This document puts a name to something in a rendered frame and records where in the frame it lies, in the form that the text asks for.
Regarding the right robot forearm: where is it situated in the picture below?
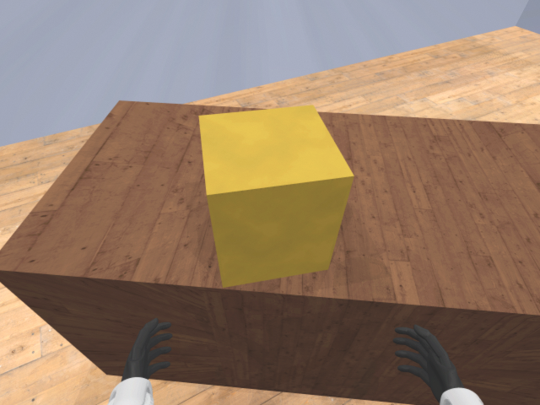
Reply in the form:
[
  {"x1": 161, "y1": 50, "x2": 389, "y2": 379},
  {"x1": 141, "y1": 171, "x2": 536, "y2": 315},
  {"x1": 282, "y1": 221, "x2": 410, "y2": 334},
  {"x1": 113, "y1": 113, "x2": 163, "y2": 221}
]
[{"x1": 440, "y1": 388, "x2": 483, "y2": 405}]

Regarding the left robot hand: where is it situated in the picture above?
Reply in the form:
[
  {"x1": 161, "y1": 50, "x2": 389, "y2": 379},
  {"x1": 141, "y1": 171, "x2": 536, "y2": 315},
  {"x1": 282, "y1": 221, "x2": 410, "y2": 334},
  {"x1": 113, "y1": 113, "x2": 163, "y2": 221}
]
[{"x1": 121, "y1": 318, "x2": 172, "y2": 382}]

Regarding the right robot hand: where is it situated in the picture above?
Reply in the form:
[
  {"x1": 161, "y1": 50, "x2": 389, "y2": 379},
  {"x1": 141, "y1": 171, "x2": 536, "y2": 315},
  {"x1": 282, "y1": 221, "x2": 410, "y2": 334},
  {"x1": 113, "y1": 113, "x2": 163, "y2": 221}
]
[{"x1": 393, "y1": 325, "x2": 465, "y2": 402}]

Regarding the left robot forearm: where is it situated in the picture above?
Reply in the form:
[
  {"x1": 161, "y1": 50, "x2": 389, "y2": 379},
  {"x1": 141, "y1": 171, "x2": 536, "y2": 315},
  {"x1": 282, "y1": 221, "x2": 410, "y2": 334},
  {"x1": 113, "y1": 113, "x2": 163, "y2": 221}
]
[{"x1": 107, "y1": 377, "x2": 154, "y2": 405}]

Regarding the pedestal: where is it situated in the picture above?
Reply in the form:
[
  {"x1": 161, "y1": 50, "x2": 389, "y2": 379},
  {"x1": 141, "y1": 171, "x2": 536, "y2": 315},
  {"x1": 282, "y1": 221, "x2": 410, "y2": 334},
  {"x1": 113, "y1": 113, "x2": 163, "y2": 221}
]
[{"x1": 0, "y1": 100, "x2": 540, "y2": 405}]

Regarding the carton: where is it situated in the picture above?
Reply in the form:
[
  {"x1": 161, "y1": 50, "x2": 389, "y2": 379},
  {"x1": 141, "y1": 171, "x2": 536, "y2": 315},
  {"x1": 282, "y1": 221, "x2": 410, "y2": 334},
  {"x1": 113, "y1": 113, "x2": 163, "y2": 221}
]
[{"x1": 199, "y1": 105, "x2": 354, "y2": 288}]

